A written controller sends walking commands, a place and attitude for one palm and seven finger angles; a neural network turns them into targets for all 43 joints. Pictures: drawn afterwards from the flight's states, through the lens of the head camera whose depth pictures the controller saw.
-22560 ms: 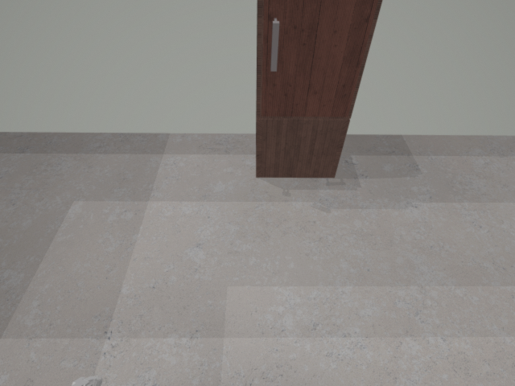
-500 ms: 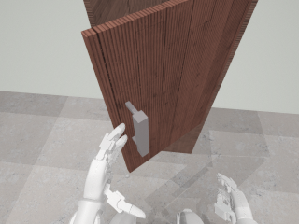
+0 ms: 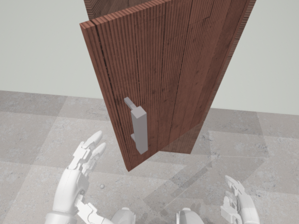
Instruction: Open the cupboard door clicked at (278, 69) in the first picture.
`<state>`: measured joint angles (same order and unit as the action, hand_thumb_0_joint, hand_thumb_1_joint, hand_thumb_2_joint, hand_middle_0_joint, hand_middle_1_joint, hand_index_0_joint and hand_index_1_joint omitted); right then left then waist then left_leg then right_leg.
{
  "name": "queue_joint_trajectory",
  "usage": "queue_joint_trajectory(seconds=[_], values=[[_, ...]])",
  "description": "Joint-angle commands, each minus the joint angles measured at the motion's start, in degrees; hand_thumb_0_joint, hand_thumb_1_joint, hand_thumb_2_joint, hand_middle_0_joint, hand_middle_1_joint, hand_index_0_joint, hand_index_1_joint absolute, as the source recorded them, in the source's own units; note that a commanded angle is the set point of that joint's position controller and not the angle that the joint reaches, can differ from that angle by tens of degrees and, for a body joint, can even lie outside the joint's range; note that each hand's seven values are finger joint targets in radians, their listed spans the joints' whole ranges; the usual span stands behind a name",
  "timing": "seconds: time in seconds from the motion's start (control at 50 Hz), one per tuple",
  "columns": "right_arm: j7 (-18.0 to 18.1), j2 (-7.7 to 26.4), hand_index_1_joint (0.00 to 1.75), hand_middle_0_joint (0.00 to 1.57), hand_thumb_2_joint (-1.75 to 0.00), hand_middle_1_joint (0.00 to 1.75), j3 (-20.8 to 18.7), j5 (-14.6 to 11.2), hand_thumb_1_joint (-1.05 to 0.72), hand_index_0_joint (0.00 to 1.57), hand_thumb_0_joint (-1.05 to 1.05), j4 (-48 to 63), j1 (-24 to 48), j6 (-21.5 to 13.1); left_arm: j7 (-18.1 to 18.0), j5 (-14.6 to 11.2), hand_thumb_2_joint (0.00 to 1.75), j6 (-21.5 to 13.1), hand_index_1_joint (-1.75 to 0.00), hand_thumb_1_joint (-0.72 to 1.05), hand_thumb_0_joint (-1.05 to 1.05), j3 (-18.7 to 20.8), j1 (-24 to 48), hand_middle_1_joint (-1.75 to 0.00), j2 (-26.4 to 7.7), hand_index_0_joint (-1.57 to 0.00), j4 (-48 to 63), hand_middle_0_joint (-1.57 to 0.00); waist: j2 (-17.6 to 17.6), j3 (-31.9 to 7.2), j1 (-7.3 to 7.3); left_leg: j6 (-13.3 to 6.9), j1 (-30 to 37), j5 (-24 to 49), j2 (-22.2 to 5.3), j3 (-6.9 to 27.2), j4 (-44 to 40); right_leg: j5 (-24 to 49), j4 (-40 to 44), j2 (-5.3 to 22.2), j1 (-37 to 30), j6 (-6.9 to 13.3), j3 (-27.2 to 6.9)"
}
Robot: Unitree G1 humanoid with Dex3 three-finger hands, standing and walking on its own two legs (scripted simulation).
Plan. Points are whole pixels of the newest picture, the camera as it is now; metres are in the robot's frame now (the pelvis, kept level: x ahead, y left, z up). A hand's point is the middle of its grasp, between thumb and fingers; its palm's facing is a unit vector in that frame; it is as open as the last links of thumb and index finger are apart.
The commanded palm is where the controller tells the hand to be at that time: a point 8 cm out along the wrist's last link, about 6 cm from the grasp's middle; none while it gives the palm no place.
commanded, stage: draw the hand back to the body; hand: left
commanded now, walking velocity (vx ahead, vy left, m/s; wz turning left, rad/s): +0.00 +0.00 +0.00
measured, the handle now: (135, 127) +0.34 +0.06 +0.08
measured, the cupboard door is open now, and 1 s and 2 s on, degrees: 42 42 42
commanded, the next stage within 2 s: step back with the hand held close in 1.58 s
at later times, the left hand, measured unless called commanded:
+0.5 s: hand (62, 178) +0.19 +0.17 +0.14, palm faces -0.07 -0.99 -0.09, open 16.2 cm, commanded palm +0.16 +0.23 +0.16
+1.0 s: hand out of the picture +0.22 +0.25 +0.22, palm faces +0.35 -0.84 -0.40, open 11.5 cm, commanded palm +0.17 +0.29 +0.24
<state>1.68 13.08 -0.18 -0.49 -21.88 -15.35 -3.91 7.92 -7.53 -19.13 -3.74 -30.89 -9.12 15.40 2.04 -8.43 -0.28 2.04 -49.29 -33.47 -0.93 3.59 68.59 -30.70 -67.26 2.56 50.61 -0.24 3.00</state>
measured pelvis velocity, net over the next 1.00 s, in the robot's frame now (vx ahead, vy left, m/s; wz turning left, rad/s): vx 0.03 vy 0.02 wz -0.01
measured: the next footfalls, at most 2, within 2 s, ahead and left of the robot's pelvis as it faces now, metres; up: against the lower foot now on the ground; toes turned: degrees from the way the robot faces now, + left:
none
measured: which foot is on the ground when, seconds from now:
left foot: down 0.00-1.00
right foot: down 0.00-1.00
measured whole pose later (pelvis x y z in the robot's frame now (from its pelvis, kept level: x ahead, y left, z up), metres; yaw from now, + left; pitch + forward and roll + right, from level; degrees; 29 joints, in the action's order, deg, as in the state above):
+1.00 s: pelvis +0.03 +0.02 +0.09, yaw -1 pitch -1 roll +0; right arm 6.0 12.0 3.4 -0.2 -32.7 -13.6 -8.2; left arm -7.2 -1.6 -2.0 12.5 -30.8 -18.1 25.2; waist 3.5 -1.9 3.1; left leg 0.3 -11.4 -20.6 -0.4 1.3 33.4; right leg -17.8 -32.4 2.8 13.1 -1.9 2.0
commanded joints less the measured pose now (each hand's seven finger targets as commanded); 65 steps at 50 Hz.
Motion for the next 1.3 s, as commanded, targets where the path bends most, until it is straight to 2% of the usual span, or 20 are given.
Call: queue_joint_trajectory(seconds=[0.0, 0.02, 0.06, 0.12, 0.14, 0.22, 0.26, 0.32, 0.36, 0.48, 0.5, 0.54, 0.62, 0.84, 0.96, 1.0, 1.04, 1.18, 1.24, 1.28], values=[[0.8, 5.7, 0.30, 0.20, -0.90, 0.30, -2.4, -0.4, -0.90, 0.20, 0.00, 10.1, 2.9, -4.1, -0.1, -1.2, 0.30, -3.8, -0.30, -0.50, 0.00, 2.2, 2.9, -0.30, -3.8, -0.15, 15.1, -0.15, -2.9, -9.9, -0.76, -2.8, 3.2, 11.5, 2.9, -2.6, -9.9, 9.4, 12.4, -2.3, -11.3, 1.2, -1.4], [1.0, 5.8, 0.30, 0.20, -0.90, 0.30, -2.5, -0.4, -0.90, 0.20, 0.00, 10.1, 3.2, -3.9, -0.6, -0.9, 0.30, -3.4, -0.30, -0.50, 0.00, 4.2, 3.1, -0.30, -6.1, -0.15, 16.4, -0.15, -2.3, -10.9, -0.18, -2.9, 4.0, 12.0, 2.8, -2.6, -10.4, 9.5, 12.6, -2.4, -12.6, 1.4, -1.5], [1.1, 5.3, 0.30, 0.20, -0.90, 0.30, -2.2, -0.7, -0.90, 0.20, 0.00, 10.7, 3.0, -3.7, -1.1, -1.2, 0.30, -2.1, -0.30, -0.50, 0.00, 5.0, 1.0, -0.30, -6.3, -0.15, 18.9, -0.15, -0.3, -12.5, 0.66, -2.8, 6.7, 13.9, 3.0, -2.7, -12.3, 11.9, 13.1, -2.5, -15.2, 1.5, -0.9], [1.2, 5.2, 0.30, 0.20, -0.90, 0.30, -1.9, -1.2, -0.90, 0.20, 0.00, 10.7, 3.3, -3.2, -1.3, -1.9, 0.30, 0.7, -0.30, -0.50, 0.00, 5.6, -1.2, -0.30, -5.7, -0.15, 17.9, -0.15, -1.7, -9.8, 0.44, -2.8, 7.9, 14.4, 2.8, -2.4, -14.8, 12.5, 14.9, -3.0, -16.4, 1.3, 0.4], [1.3, 5.1, 0.30, 0.20, -0.90, 0.30, -1.7, -1.4, -0.90, 0.20, 0.00, 10.7, 3.3, -3.4, -1.2, -2.1, 0.30, 1.3, -0.30, -0.50, 0.00, 4.7, -0.6, -0.30, -4.7, -0.15, 18.4, -0.15, -2.0, -8.4, -0.22, -2.8, 8.5, 13.9, 2.7, -2.4, -15.3, 12.4, 15.5, -3.1, -16.0, 1.0, 0.6], [1.8, 5.7, 0.30, 0.20, -0.90, 0.30, -1.4, -1.4, -0.90, 0.20, 0.00, 10.2, 3.6, -3.7, -0.3, -2.9, 0.30, 3.3, -0.30, -0.50, 0.00, 7.2, -1.2, -0.30, -6.7, -0.15, 17.1, -0.15, -3.3, -5.2, -0.34, -2.9, 9.3, 11.9, 2.5, -2.1, -17.2, 9.5, 18.1, -3.2, -16.6, 0.9, 0.8], [1.7, 5.6, 0.30, 0.20, -0.90, 0.30, -1.0, -1.6, -0.90, 0.20, 0.00, 10.4, 3.4, -4.3, 0.5, -3.4, 0.30, 3.6, -0.30, -0.50, 0.00, 6.3, -0.6, -0.30, -5.9, -0.15, 18.3, -0.15, -1.4, -3.8, -0.60, -2.7, 10.8, 11.2, 2.4, -2.0, -18.4, 8.9, 18.8, -3.2, -16.2, 0.8, 1.2], [2.0, 5.9, 0.30, 0.20, -0.90, 0.30, -0.8, -1.5, -0.90, 0.20, 0.00, 9.8, 3.5, -4.9, 1.2, -4.6, 0.30, 4.2, -0.30, -0.50, 0.00, 10.0, -1.1, -0.30, -8.6, -0.15, 19.1, -0.15, -2.1, -4.7, 0.30, -2.8, 12.1, 13.1, 2.3, -1.7, -19.6, 10.6, 19.4, -3.4, -19.1, 1.0, 1.4], [2.0, 5.6, 0.30, 0.20, -0.90, 0.30, -0.8, -1.8, -0.90, 0.20, 0.00, 9.7, 3.6, -5.3, 2.0, -5.6, 0.30, 4.3, -0.30, -0.50, 0.00, 11.5, -2.0, -0.30, -9.0, -0.15, 20.4, -0.15, -0.6, -4.8, 0.69, -2.6, 13.3, 13.9, 2.3, -1.9, -20.4, 11.9, 19.8, -3.4, -20.1, 1.0, 1.6], [2.2, 5.9, 0.30, 0.20, -0.90, 0.30, -0.3, -2.4, -0.90, 0.20, 0.00, 8.3, 4.0, -6.8, 4.1, -7.7, 0.37, 6.3, -0.30, -0.32, 0.00, 13.8, -0.5, -0.30, -10.2, -0.16, 21.4, -0.16, 0.9, -2.7, 0.42, -2.5, 16.3, 15.9, 1.9, -1.5, -22.5, 14.2, 21.8, -3.7, -21.8, 0.9, 2.3], [4.1, 5.4, 0.30, 0.20, -0.90, 0.30, -0.4, -1.6, -0.90, 0.20, 0.00, 9.1, 3.8, -6.0, -4.4, 1.2, 0.39, 9.0, -0.30, -0.29, 0.00, 15.7, 0.6, -0.30, -18.7, -0.16, 27.3, -0.16, 2.8, -5.2, 3.88, -2.4, 17.5, 17.3, 1.3, -2.7, -26.2, 15.1, 24.4, -2.2, -25.5, 1.8, -0.8], [4.7, 4.0, 0.30, 0.20, -0.90, 0.30, 0.7, -1.1, -0.90, 0.20, 0.00, 7.7, 3.6, -5.5, -10.6, 3.4, 0.42, 13.0, -0.30, -0.22, 0.00, 12.4, -3.7, -0.30, -11.8, -0.16, 23.9, -0.16, 2.5, 0.7, 2.09, -2.3, 18.2, 16.3, 1.4, -2.7, -27.9, 14.0, 26.5, -2.1, -25.0, 1.5, 0.4], [5.2, 4.7, 0.30, 0.20, -0.90, 0.30, 0.7, -0.6, -0.90, 0.20, 0.00, 5.8, 4.6, -5.1, -14.5, 5.5, 0.48, 15.0, -0.30, -0.08, 0.00, 14.6, -2.0, -0.30, -14.3, -0.16, 24.2, -0.16, 0.0, -0.2, 2.16, -2.5, 23.1, 21.1, 1.1, -2.7, -30.4, 18.3, 29.4, -2.0, -30.1, 1.2, 1.0], [5.4, 4.7, 0.30, 0.20, -0.90, 0.30, 1.3, 0.1, -0.90, 0.20, 0.00, 0.3, 7.8, -7.8, -16.5, 6.2, 0.64, 13.8, -0.30, 0.31, 0.00, 19.4, 2.6, -0.30, -16.1, -0.18, 23.1, -0.18, 1.9, 3.5, 3.04, -2.2, 33.3, 26.6, 0.8, -2.9, -40.0, 22.4, 37.0, -1.8, -38.9, 1.0, 1.5], [4.9, 4.7, 0.30, 0.20, -0.90, 0.30, 0.9, 0.4, -0.90, 0.20, 0.00, -2.2, 9.5, -8.0, -16.3, 5.7, 0.74, 12.8, -0.30, 0.51, 0.00, 23.6, 4.4, -0.30, -17.5, -0.19, 21.3, -0.19, -0.4, 4.6, 3.67, -2.3, 36.4, 30.4, 0.6, -3.8, -43.1, 26.6, 40.3, -2.1, -43.0, 0.7, 1.4], [4.7, 4.6, 0.30, 0.20, -0.90, 0.30, 0.7, 0.4, -0.90, 0.20, 0.00, -2.7, 9.8, -8.0, -16.2, 5.7, 0.76, 12.5, -0.30, 0.58, 0.00, 24.9, 5.7, -0.30, -18.1, -0.19, 21.3, -0.19, 1.8, 5.0, 3.79, -2.2, 37.5, 30.8, 0.6, -4.2, -43.9, 27.1, 41.3, -2.1, -43.5, 0.7, 1.2], [4.6, 4.7, 0.30, 0.20, -0.90, 0.30, 0.5, 0.4, -0.90, 0.20, 0.00, -3.3, 10.3, -8.0, -16.1, 5.5, 0.80, 12.2, -0.30, 0.65, 0.00, 26.1, 6.2, -0.30, -18.4, -0.19, 20.6, -0.19, 1.7, 5.6, 3.95, -2.2, 38.3, 31.6, 0.5, -4.3, -44.8, 27.8, 42.1, -2.2, -44.3, 0.7, 1.1], [4.4, 4.8, 0.30, 0.20, -0.90, 0.30, -0.1, 0.6, -0.90, 0.20, 0.00, -4.7, 11.1, -7.9, -16.2, 4.9, 0.90, 11.0, -0.30, 0.90, 0.00, 31.4, 10.0, -0.30, -21.5, -0.20, 21.0, -0.20, 1.9, 4.2, 4.39, -2.3, 41.1, 34.8, 0.6, -4.9, -46.1, 31.3, 43.8, -2.3, -46.8, 0.6, 0.8], [3.9, 4.9, 0.30, 0.20, -0.90, 0.30, -0.4, 0.5, -0.90, 0.20, 0.00, -5.3, 11.1, -7.3, -15.5, 4.7, 0.90, 11.5, -0.30, 0.90, 0.00, 28.1, 7.3, -0.30, -17.6, -0.20, 16.3, -0.20, 0.0, 7.4, 3.95, -2.4, 40.8, 33.9, 0.3, -5.0, -47.0, 30.3, 44.8, -2.3, -45.9, 0.3, 1.0], [3.8, 5.2, 0.30, 0.20, -0.90, 0.30, -0.8, 0.5, -0.90, 0.20, 0.00, -5.1, 11.5, -7.0, -15.4, 4.7, 0.90, 11.3, -0.30, 0.90, 0.00, 28.4, 8.8, -0.30, -18.6, -0.20, 18.0, -0.20, 0.6, 5.8, 4.01, -2.6, 41.8, 33.4, 0.5, -5.2, -47.1, 30.1, 45.2, -2.4, -46.3, 0.2, 0.6]])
